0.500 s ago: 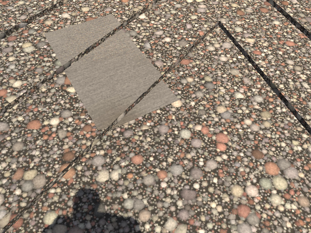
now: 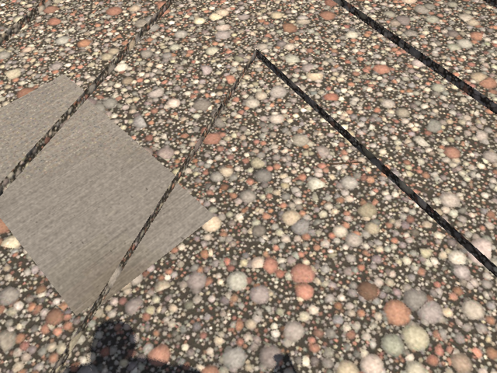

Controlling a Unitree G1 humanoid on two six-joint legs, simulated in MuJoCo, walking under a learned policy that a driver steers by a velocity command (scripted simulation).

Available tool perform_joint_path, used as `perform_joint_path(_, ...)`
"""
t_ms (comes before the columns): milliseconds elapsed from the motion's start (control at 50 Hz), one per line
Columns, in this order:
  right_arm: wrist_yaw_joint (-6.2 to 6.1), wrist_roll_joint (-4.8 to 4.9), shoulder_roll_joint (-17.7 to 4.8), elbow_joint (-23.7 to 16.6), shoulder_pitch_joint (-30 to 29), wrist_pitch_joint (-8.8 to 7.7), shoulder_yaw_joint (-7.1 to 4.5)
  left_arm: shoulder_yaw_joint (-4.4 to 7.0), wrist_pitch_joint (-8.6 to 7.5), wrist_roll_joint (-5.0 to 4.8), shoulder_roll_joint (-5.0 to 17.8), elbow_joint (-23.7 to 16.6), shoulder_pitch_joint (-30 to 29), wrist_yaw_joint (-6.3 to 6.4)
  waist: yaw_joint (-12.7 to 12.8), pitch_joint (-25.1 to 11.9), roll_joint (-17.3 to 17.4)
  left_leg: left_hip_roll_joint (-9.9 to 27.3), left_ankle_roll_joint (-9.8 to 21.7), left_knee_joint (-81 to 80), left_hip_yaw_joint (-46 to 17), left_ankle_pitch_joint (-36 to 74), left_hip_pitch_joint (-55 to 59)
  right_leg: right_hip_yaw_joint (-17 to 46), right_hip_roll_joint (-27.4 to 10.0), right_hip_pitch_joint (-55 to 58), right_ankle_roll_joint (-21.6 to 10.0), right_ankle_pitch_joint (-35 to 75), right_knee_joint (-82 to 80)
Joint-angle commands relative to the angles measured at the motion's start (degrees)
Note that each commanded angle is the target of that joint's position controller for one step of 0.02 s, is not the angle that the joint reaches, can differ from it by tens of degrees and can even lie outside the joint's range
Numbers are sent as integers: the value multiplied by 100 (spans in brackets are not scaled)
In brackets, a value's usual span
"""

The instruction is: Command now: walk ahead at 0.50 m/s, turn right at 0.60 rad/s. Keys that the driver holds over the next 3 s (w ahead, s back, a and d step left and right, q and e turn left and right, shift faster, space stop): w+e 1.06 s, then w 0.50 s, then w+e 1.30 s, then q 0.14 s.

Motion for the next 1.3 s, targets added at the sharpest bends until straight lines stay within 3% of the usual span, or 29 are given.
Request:
perform_joint_path(20,-8,-39,-301,-331,-142,8,-51,283,-106,-31,997,-422,-291,126,-132,-334,-412,-153,-165,-1117,114,1090,278,1103,-1223,-232,-986,1232,-843)
perform_joint_path(140,108,112,-466,-586,-874,-88,-85,299,-36,-114,1004,-130,232,157,164,-279,-657,-529,-36,-2686,-69,1792,951,1625,-1306,33,-646,115,-331)
perform_joint_path(220,83,89,-734,-408,57,-176,-282,225,22,-70,738,-126,148,167,-368,-578,-894,-524,382,-3114,27,1061,2282,1902,-1109,157,-296,261,744)
perform_joint_path(240,37,-20,-1010,-348,830,-207,-370,94,3,-18,382,-202,169,151,-699,-1248,-408,314,740,-3068,-743,796,3583,1474,-765,-389,-57,-185,2186)
perform_joint_path(260,26,-110,-1540,-198,1421,-137,-494,-18,-54,-135,30,-368,918,152,-440,-2003,1368,1681,1697,-3594,-3326,-355,5453,632,27,-2318,377,-2301,4187)
perform_joint_path(280,71,54,-1162,-164,1477,-102,-439,57,-73,-222,582,-294,970,173,-526,-1880,1417,1935,1833,-4015,-4448,-1907,5485,685,-381,-3240,481,-2393,5146)
perform_joint_path(300,43,74,-731,-259,1218,-68,-324,164,-34,-201,958,-294,377,177,-691,-1168,797,1653,1555,-4122,-3575,-2024,4876,666,-620,-3442,520,-1855,5436)
perform_joint_path(320,24,29,-578,-289,944,-23,-263,185,6,-120,985,-360,-18,187,-645,-750,430,1388,1348,-4130,-2691,-1291,4204,463,-808,-3296,542,-1435,5366)
perform_joint_path(340,12,-5,-449,-263,746,6,-216,196,14,-58,913,-424,-230,175,-542,-441,366,1140,1286,-4234,-2079,-594,3642,445,-954,-3137,546,-1142,5099)
perform_joint_path(400,-25,8,-311,-156,638,-41,-183,164,92,-133,572,-444,-174,100,-317,-249,595,827,1237,-4608,-982,385,3000,289,-1200,-2658,537,-820,4613)
perform_joint_path(480,-36,19,-600,42,756,-79,-287,94,139,-76,382,-590,-538,72,-335,-164,318,981,1406,-4845,-260,1303,3132,238,-1297,-2953,643,-202,3825)
perform_joint_path(580,-73,62,-783,208,879,14,-313,18,57,-86,244,-714,-1313,-104,-598,31,231,811,1175,-4857,751,1755,3331,-186,-1202,-2606,569,1016,2289)
perform_joint_path(660,-65,175,-988,357,1119,132,-374,24,56,-116,284,-914,-1778,-239,-668,228,239,1005,1041,-4676,1090,2252,3855,-499,-1068,-2417,340,682,1585)
perform_joint_path(700,-91,237,-1163,360,1088,200,-429,120,78,-72,472,-938,-1604,-262,-436,17,388,1026,930,-4042,1327,4075,4108,-788,-753,-1869,109,94,1426)
perform_joint_path(740,-141,287,-1227,320,977,280,-445,366,121,-59,876,-631,-343,-214,340,-705,353,827,725,-2256,1638,5364,3807,-1035,-266,-90,-244,143,985)
perform_joint_path(760,-168,183,-1008,246,1041,259,-356,564,179,-87,1263,-344,706,-107,803,-1229,-22,623,491,-647,1640,4122,2530,-378,-502,1714,-509,286,907)
perform_joint_path(780,-75,-98,-129,-129,1571,131,-61,650,153,-160,1993,-362,562,-40,72,-1657,-1749,-437,130,1488,1355,-1444,-196,2776,-2099,3677,-1524,-367,616)
perform_joint_path(800,-2,89,-490,-216,1046,-95,-78,512,50,-123,1588,-552,783,-69,491,-2571,-1211,-685,167,2255,-17,-1929,-864,4462,-2559,3963,-1887,-1407,-348)
perform_joint_path(820,38,315,-828,-398,409,-206,-174,399,-44,-59,1255,-452,608,-96,590,-1710,-829,-412,276,2188,-102,-1330,-1321,3652,-2389,3431,-1539,-1005,-519)
perform_joint_path(860,-19,123,-727,-351,359,-266,-143,290,-95,-62,951,-483,-102,-78,77,-857,-280,-18,281,1198,-87,-552,-737,2442,-1929,1791,-1206,135,-545)
perform_joint_path(880,-21,52,-775,-314,479,-215,-178,238,-103,4,834,-559,-365,-57,-143,-724,-390,92,238,911,-131,-354,-306,2108,-1765,1208,-1162,634,-660)
perform_joint_path(940,-7,-20,-594,-289,546,-41,-154,231,-139,-3,858,-499,-478,22,-333,-541,-385,46,5,257,16,-109,111,1669,-1583,349,-1203,1338,-887)
perform_joint_path(1040,34,-11,-237,-555,-540,-16,-7,285,-92,-56,1045,-244,-112,163,46,-212,-502,-340,-176,-1858,128,1671,539,1098,-1102,-272,-826,791,-857)
perform_joint_path(1140,147,90,-430,-674,-915,-108,-62,245,-80,-93,927,90,349,172,239,-201,-646,-435,31,-2732,-22,1988,853,1524,-1434,333,-631,274,-401)
perform_joint_path(1220,117,34,-670,-496,-45,-164,-226,193,-14,-31,784,183,296,151,-238,-461,-814,-566,525,-3125,276,1212,2000,1579,-1301,690,-344,1547,655)
perform_joint_path(1240,85,-45,-902,-415,734,-192,-298,85,-21,32,534,108,292,139,-589,-1195,-484,77,871,-2940,-320,1404,3298,1271,-1002,237,-137,1314,1953)
perform_joint_path(1260,81,-108,-1442,-223,1476,-141,-461,-17,-86,-95,239,76,1046,146,-504,-2081,1080,1274,1844,-3254,-2661,441,5386,545,-173,-1671,369,-404,4054)
perform_joint_path(1280,159,84,-1095,-81,1722,-103,-400,-7,-134,-126,492,121,1064,155,-579,-2056,1480,1646,2027,-4052,-4206,-1096,5610,703,-143,-2693,460,-2316,4927)
perform_joint_path(1300,143,149,-729,-125,1425,-79,-290,103,-137,-178,901,79,452,144,-674,-1194,751,1507,1776,-4179,-3638,-1695,4953,805,-443,-3122,435,-1936,5300)
Next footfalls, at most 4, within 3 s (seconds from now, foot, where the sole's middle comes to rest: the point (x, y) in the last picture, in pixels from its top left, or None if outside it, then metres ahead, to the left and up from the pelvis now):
0.24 left None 0.32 0.15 -0.78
0.76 right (349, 356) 0.50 -0.20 -0.78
1.24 left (334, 242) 0.85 -0.18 -0.78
1.68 right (460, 230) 0.87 -0.56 -0.74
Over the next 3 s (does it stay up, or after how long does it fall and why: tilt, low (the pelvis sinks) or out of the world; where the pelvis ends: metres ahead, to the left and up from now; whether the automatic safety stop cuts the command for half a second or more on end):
stays up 1.04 -0.94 0.03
